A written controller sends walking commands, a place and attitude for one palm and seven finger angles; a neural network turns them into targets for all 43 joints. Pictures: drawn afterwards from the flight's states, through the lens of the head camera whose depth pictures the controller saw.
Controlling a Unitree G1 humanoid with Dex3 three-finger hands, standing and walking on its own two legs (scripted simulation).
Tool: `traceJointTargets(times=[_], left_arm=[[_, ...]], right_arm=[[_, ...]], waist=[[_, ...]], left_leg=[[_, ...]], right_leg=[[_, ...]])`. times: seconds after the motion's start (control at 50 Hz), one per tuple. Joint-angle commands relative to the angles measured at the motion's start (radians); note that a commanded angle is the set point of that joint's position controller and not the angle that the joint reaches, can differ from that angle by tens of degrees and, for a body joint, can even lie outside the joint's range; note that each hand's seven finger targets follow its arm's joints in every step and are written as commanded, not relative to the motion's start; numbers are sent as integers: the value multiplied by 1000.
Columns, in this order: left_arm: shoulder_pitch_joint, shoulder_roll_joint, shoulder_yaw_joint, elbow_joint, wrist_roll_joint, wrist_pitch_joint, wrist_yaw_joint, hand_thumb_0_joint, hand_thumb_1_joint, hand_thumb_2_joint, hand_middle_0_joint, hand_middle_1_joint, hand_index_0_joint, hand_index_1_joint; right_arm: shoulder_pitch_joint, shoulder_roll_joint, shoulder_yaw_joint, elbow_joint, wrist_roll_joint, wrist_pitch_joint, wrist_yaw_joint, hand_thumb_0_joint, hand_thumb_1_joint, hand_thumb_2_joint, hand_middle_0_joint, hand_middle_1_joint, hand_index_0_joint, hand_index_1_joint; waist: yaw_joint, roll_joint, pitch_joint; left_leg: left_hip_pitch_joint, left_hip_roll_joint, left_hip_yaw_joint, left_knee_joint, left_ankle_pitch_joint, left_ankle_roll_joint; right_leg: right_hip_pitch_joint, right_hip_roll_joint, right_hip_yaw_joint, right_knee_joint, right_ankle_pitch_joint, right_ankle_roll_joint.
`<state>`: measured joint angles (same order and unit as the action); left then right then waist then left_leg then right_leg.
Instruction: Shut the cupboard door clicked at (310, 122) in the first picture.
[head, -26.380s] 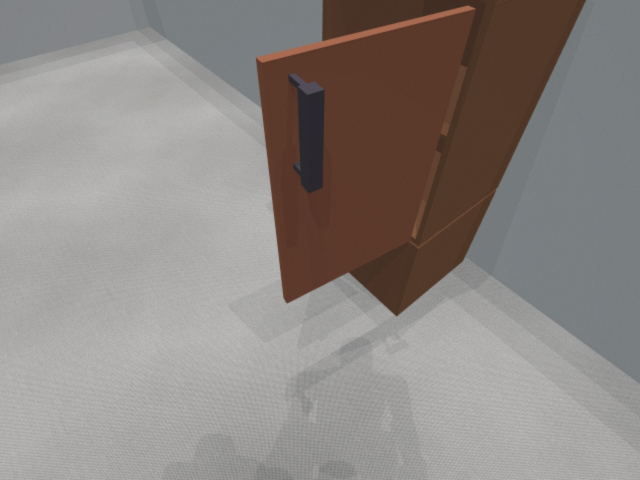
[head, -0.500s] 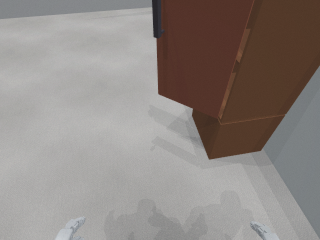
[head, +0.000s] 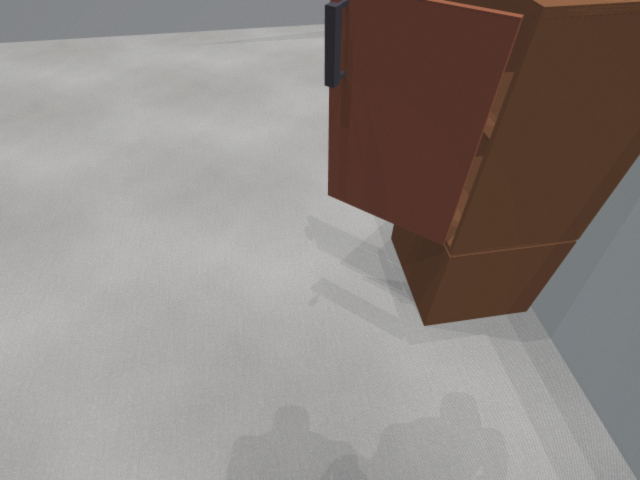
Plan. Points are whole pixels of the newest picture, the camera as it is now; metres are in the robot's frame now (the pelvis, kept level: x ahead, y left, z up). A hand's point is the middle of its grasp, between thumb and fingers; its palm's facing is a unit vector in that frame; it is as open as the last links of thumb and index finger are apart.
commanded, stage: let the arm hang, fingers relaxed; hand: left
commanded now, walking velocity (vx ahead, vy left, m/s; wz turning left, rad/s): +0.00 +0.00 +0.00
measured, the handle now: (338, 44) +0.96 +0.01 +0.14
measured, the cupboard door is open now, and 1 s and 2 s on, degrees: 47 47 47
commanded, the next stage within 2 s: look to check the result in 0.38 s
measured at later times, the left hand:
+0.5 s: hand out of the picture -0.01 +0.15 -0.18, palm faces +0.03 -0.99 -0.14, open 7.4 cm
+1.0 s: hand out of the picture +0.00 +0.16 -0.18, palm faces +0.02 -0.99 -0.16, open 7.4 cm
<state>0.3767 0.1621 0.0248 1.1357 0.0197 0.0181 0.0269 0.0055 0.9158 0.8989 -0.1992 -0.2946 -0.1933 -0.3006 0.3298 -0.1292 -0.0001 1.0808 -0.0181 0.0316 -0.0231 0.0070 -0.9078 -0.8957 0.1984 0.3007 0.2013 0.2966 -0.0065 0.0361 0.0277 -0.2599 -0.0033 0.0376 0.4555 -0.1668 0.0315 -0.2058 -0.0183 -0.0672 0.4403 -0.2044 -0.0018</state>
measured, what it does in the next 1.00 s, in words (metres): stands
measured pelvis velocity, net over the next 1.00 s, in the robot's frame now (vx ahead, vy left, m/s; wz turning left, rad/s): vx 0.03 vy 0.01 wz -0.02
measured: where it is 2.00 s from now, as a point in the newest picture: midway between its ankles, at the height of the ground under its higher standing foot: outside the picture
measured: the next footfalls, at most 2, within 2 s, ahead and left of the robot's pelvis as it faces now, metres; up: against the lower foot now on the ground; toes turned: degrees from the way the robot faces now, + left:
right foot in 1.98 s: +0.12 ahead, -0.11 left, +0.00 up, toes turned +33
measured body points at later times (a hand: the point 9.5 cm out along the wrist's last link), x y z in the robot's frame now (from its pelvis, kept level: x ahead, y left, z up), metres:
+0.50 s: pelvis +0.01 +0.01 +0.00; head +0.01 +0.01 +0.45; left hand -0.01 +0.21 -0.16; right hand -0.01 -0.20 -0.16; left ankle +0.05 +0.10 -0.74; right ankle +0.02 -0.12 -0.74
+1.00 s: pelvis +0.03 +0.01 +0.00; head +0.04 +0.01 +0.45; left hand +0.00 +0.21 -0.16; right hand +0.01 -0.21 -0.16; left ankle +0.05 +0.10 -0.74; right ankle +0.02 -0.12 -0.74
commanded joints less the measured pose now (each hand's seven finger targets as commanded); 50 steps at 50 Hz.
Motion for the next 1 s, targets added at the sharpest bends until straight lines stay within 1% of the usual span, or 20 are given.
traceJointTargets(times=[0.0,0.12,0.14,0.2,0.36,0.38,0.44,0.46,0.5,0.52,0.54,0.56,0.7,0.72,0.78,0.8,0.84,0.88,0.92,0.98], left_arm=[[42,71,10,-26,0,-19,8,0,900,900,-200,-300,-200,-300],[58,44,5,-3,-2,-26,12,0,900,900,-200,-300,-200,-300],[55,40,4,-2,-3,-26,13,0,900,900,-200,-300,-200,-300],[54,40,5,1,-2,-27,14,0,900,900,-200,-300,-200,-300],[45,20,3,6,-4,-31,16,0,900,900,-200,-300,-200,-300],[46,20,3,7,-3,-31,15,0,900,900,-200,-300,-200,-300],[42,22,3,5,-3,-31,16,0,900,900,-200,-300,-200,-300],[42,22,3,5,-3,-32,16,0,900,900,-200,-300,-200,-300],[43,30,3,6,-3,-33,16,0,900,900,-200,-300,-200,-300],[43,23,1,7,-4,-33,16,0,900,900,-200,-300,-200,-300],[39,25,2,6,-4,-32,16,0,900,900,-200,-300,-200,-300],[41,26,1,8,-4,-33,16,0,900,900,-200,-300,-200,-300],[45,38,-1,8,-5,-36,17,0,900,900,-200,-300,-200,-300],[40,34,-1,11,-5,-35,17,0,900,900,-200,-300,-200,-300],[39,35,-2,13,-5,-33,17,0,900,900,-200,-300,-200,-300],[45,42,-2,12,-4,-34,17,0,900,900,-200,-300,-200,-300],[39,35,-1,15,-5,-32,17,0,900,900,-200,-300,-200,-300],[41,34,-3,16,-5,-33,16,0,900,900,-200,-300,-200,-300],[38,37,-1,15,-5,-35,17,0,900,900,-200,-300,-200,-300],[32,35,-2,17,-5,-33,16,0,900,900,-200,-300,-200,-300]], right_arm=[[62,-104,-22,-17,0,-24,-11,0,-900,-900,200,300,200,300],[62,-76,-16,4,2,-33,-16,0,-900,-900,200,300,200,300],[67,-73,-15,9,1,-33,-16,0,-900,-900,200,300,200,300],[73,-73,-15,12,3,-33,-17,0,-900,-900,200,300,200,300],[71,-66,-15,19,2,-36,-20,0,-900,-900,200,300,200,300],[68,-68,-15,18,2,-37,-20,0,-900,-900,200,300,200,300],[68,-70,-15,19,3,-37,-20,0,-900,-900,200,300,200,300],[67,-72,-16,18,3,-37,-20,0,-900,-900,200,300,200,300],[70,-75,-16,17,5,-38,-19,0,-900,-900,200,300,200,300],[65,-72,-15,21,4,-37,-19,0,-900,-900,200,300,200,300],[67,-72,-15,22,4,-36,-19,0,-900,-900,200,300,200,300],[66,-71,-16,23,4,-36,-19,0,-900,-900,200,300,200,300],[57,-83,-16,24,7,-37,-18,0,-900,-900,200,300,200,300],[52,-76,-15,28,6,-38,-19,0,-900,-900,200,300,200,300],[51,-78,-14,31,6,-38,-20,0,-900,-900,200,300,200,300],[48,-87,-14,29,8,-38,-19,0,-900,-900,200,300,200,300],[46,-80,-13,35,6,-39,-20,0,-900,-900,200,300,200,300],[44,-84,-13,35,6,-40,-21,0,-900,-900,200,300,200,300],[42,-86,-13,35,7,-43,-21,0,-900,-900,200,300,200,300],[40,-87,-12,37,7,-42,-22,0,-900,-900,200,300,200,300]], waist=[[2,-54,74],[5,-22,78],[4,-29,88],[4,-13,98],[-1,-16,91],[-2,-3,85],[-1,-27,90],[-2,-23,88],[-1,-37,77],[-2,-46,83],[-4,-38,85],[-3,-50,86],[-3,-48,61],[-4,-43,71],[-3,-29,78],[-1,-35,70],[-2,-34,81],[-2,-37,81],[-2,-39,60],[-3,-25,70]], left_leg=[[-43,92,-136,-145,-203,14],[-36,92,-130,-151,-142,13],[-38,89,-130,-152,-145,11],[-39,88,-128,-151,-135,10],[-7,86,-119,-147,-105,7],[-2,87,-117,-146,-104,7],[-8,91,-121,-151,-101,8],[-6,89,-118,-147,-100,7],[6,88,-115,-137,-67,8],[14,89,-113,-138,-71,7],[10,89,-114,-142,-81,7],[12,88,-115,-141,-77,8],[46,92,-104,-124,-15,8],[48,93,-105,-128,-5,8],[41,94,-110,-140,-24,8],[49,96,-108,-135,-8,8],[41,95,-110,-144,-25,7],[50,93,-108,-142,-12,8],[62,98,-107,-136,25,9],[61,97,-107,-145,9,7]], right_leg=[[-63,-66,104,-122,-192,-38],[-40,-71,102,-112,-114,-37],[-42,-69,102,-112,-114,-37],[-41,-69,97,-116,-106,-36],[-40,-73,101,-123,-81,-36],[-40,-72,104,-123,-75,-35],[-30,-71,101,-121,-67,-33],[-30,-73,101,-125,-70,-32],[-24,-74,99,-124,-59,-33],[-34,-75,101,-126,-66,-33],[-33,-75,103,-128,-72,-32],[-35,-75,102,-127,-70,-32],[-22,-76,102,-128,-38,-31],[-24,-79,102,-126,-31,-30],[-17,-76,102,-127,-36,-28],[-14,-74,99,-126,-26,-28],[-14,-75,99,-126,-34,-27],[-14,-76,101,-128,-25,-27],[1,-77,100,-126,-4,-27],[-1,-75,98,-126,-11,-25]])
